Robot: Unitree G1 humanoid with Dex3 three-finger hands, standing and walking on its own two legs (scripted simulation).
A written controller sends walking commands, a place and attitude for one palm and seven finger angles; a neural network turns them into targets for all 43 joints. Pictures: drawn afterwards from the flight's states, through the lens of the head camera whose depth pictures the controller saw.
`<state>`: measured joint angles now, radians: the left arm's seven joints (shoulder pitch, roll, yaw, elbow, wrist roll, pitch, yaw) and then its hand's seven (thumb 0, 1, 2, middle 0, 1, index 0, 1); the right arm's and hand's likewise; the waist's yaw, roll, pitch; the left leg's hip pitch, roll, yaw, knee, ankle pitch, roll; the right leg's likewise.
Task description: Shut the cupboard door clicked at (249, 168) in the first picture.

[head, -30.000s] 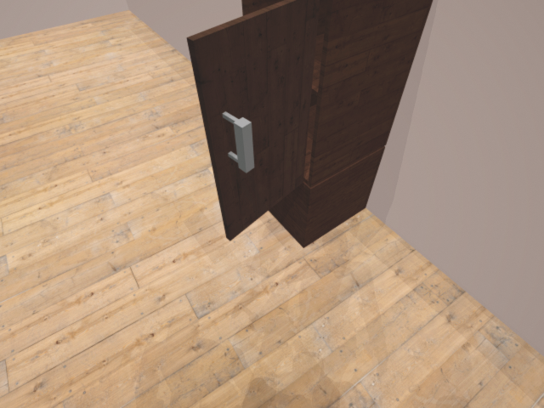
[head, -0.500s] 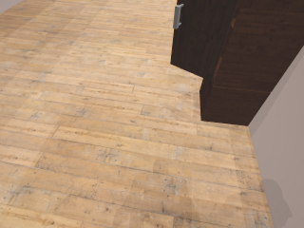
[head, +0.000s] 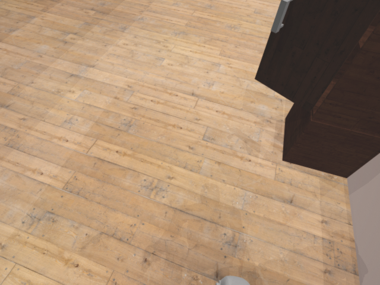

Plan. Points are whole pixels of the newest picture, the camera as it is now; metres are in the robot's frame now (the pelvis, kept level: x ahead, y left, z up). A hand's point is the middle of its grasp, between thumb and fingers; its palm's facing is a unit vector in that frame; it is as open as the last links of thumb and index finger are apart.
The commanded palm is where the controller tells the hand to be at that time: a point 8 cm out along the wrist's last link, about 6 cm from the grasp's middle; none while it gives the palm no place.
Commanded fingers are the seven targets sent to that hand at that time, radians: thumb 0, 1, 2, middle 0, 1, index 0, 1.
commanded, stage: walk to a spot facing it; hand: left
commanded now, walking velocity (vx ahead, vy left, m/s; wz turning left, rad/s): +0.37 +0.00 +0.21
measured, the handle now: (283, 14) +1.10 -0.37 +0.03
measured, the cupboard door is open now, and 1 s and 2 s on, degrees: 61 61 61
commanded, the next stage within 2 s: turn to face it in 0.66 s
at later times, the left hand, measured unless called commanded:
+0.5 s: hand (135, 226) +0.27 +0.14 -0.16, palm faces +0.21 -0.95 -0.23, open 7.2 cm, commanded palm none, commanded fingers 0.00 0.90 0.90 -0.20 -0.30 -0.20 -0.30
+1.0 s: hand (114, 180) +0.41 +0.23 -0.17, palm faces +0.36 -0.91 -0.20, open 7.4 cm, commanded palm none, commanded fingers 0.00 0.90 0.90 -0.20 -0.30 -0.20 -0.30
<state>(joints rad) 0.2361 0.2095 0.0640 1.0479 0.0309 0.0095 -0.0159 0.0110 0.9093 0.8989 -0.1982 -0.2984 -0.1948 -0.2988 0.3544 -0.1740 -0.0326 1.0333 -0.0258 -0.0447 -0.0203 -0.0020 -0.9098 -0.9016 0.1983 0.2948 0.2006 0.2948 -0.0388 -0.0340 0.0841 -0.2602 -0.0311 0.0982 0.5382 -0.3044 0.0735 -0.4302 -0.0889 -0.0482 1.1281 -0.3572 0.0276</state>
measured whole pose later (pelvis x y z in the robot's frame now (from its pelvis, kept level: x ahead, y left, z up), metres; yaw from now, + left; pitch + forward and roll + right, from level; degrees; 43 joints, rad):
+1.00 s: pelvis +0.43 +0.04 +0.00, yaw +17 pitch -1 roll -1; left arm 0.24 0.19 0.05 0.97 0.02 0.01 0.01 0.01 0.91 0.90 -0.20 -0.30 -0.19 -0.30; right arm 0.12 -0.18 -0.01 0.95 -0.02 -0.02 -0.02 0.00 -0.92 -0.90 0.20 0.29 0.20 0.30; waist 0.05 -0.01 0.11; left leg -0.28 0.02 0.13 0.52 -0.23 0.06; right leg -0.49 -0.09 -0.03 0.98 -0.37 0.04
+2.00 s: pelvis +0.54 +0.08 -0.01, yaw -18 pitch +0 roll -1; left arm 0.11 0.24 0.05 0.86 0.02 0.03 -0.02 0.01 0.91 0.90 -0.20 -0.30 -0.19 -0.30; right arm 0.23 -0.28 -0.06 0.93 -0.01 0.07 -0.02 0.00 -0.91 -0.90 0.20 0.30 0.20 0.30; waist -0.03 0.07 0.10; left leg -0.38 0.15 0.12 0.92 -0.52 -0.06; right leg -0.27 0.00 -0.04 0.61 -0.34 -0.01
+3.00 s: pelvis +0.57 +0.09 +0.00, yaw -44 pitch +1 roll -1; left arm 0.21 0.22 0.06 0.98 0.03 0.07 -0.03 0.01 0.91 0.90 -0.20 -0.30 -0.20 -0.30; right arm 0.29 -0.20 -0.02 0.95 -0.04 -0.01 -0.02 0.00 -0.91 -0.90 0.20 0.30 0.20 0.30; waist -0.03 -0.04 0.03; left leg -0.30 0.07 0.11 0.61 -0.33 0.01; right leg -0.38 0.02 0.02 0.91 -0.47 -0.01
